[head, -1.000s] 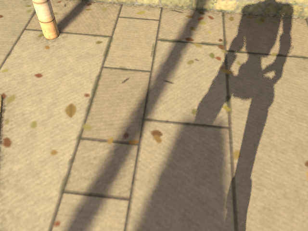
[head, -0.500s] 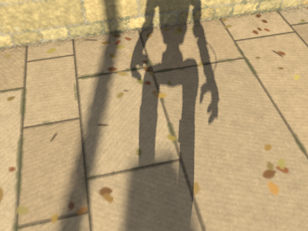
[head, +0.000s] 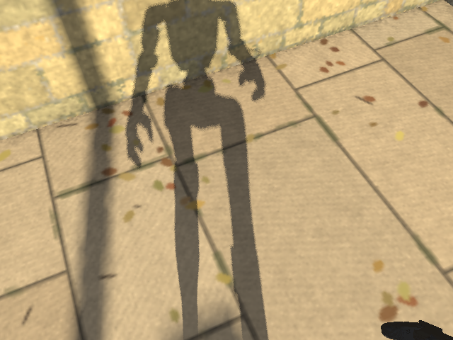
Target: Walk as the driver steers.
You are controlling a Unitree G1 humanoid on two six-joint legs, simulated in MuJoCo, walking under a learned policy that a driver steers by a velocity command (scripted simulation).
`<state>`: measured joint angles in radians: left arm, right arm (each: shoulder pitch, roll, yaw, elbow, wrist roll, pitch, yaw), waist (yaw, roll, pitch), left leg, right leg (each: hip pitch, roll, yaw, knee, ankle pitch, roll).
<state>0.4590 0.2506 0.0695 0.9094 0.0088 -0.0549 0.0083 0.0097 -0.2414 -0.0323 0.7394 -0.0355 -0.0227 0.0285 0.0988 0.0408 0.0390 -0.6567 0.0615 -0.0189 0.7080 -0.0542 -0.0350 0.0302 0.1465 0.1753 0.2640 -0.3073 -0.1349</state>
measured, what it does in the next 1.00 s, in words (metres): walks ahead: left foot, then right foot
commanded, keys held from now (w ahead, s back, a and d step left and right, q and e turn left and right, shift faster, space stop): w+e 0.44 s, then q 0.56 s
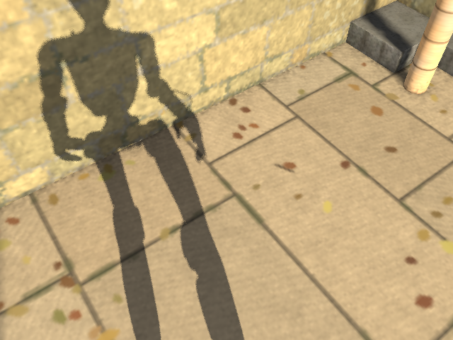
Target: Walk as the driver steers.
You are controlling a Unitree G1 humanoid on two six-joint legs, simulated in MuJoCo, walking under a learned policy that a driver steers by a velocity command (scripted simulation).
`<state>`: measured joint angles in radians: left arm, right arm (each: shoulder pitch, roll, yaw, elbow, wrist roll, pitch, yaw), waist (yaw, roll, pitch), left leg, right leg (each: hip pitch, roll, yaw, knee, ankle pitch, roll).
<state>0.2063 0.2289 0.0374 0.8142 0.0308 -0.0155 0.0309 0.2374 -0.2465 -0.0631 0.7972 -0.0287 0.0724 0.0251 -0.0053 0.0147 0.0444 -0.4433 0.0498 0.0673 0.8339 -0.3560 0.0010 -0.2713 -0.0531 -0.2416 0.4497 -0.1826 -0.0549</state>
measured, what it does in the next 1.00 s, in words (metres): steps on the spot, turning left: left foot, then right foot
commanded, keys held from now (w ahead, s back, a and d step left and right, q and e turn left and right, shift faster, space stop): q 1.00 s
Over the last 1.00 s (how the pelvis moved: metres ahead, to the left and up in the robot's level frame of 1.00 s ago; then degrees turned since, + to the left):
0.36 -0.05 0.00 -6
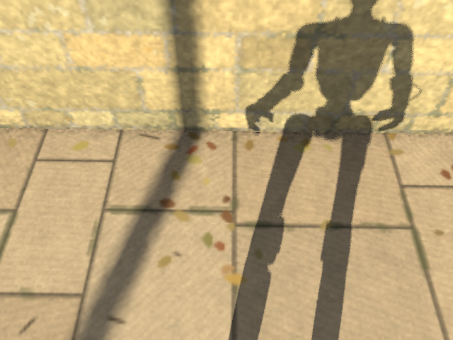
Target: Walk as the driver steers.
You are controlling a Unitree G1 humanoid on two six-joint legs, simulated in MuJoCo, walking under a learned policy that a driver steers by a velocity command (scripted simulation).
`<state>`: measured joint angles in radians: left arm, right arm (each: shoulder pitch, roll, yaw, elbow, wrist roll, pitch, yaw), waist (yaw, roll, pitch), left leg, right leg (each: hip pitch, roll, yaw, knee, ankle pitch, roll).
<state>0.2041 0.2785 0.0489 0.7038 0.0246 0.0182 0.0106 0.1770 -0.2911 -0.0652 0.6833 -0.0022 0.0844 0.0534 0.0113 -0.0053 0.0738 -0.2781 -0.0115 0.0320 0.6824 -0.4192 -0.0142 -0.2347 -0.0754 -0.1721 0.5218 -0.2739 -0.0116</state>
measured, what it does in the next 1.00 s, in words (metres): steps on the spot, turning left: left foot, then right foot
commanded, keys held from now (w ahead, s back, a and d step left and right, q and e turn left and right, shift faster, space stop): q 1.00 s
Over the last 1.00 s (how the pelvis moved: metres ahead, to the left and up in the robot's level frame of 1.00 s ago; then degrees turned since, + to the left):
-0.03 -0.01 0.00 36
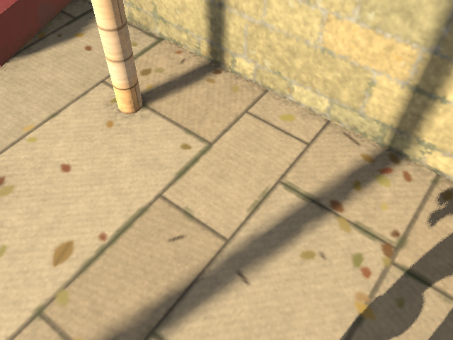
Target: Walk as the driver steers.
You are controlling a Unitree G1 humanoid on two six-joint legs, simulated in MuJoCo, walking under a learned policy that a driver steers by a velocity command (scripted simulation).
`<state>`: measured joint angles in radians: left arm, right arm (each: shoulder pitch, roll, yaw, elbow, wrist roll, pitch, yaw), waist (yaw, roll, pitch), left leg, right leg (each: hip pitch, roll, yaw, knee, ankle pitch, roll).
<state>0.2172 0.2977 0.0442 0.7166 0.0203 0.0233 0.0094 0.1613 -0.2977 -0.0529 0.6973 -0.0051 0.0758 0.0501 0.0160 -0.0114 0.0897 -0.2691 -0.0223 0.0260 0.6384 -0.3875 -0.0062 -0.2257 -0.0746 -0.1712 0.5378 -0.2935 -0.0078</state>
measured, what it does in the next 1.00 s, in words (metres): walks ahead: left foot, then right foot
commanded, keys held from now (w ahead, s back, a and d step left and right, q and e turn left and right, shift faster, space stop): no key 0.32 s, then w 0.64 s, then w+e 0.04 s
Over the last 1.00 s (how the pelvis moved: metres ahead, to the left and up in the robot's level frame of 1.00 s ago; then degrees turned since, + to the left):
-0.01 0.00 0.00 36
